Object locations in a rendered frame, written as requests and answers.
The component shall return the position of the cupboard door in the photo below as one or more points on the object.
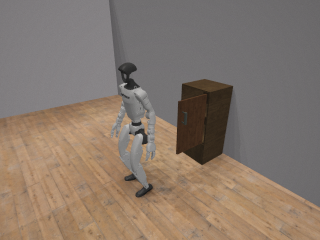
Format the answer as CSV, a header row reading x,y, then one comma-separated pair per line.
x,y
191,134

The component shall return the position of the robot right hand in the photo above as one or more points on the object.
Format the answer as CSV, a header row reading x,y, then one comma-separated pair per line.
x,y
116,127

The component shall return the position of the handle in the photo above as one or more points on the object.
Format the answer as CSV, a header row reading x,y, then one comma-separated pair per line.
x,y
185,118

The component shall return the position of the humanoid robot torso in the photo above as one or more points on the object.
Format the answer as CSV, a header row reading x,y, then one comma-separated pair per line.
x,y
134,110

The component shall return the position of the robot left forearm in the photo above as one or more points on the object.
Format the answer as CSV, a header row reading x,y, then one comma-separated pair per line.
x,y
151,127

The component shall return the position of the right robot thigh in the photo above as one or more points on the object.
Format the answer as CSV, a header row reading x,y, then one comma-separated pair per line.
x,y
123,142

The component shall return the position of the robot left hand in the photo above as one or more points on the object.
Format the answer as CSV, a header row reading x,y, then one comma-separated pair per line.
x,y
151,147

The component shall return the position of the robot right forearm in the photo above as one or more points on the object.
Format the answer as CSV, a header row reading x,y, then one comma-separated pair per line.
x,y
121,115

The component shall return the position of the robot right upper arm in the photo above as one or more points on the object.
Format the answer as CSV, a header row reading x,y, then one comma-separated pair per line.
x,y
120,87

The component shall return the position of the robot left upper arm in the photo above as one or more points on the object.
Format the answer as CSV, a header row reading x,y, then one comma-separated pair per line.
x,y
142,97

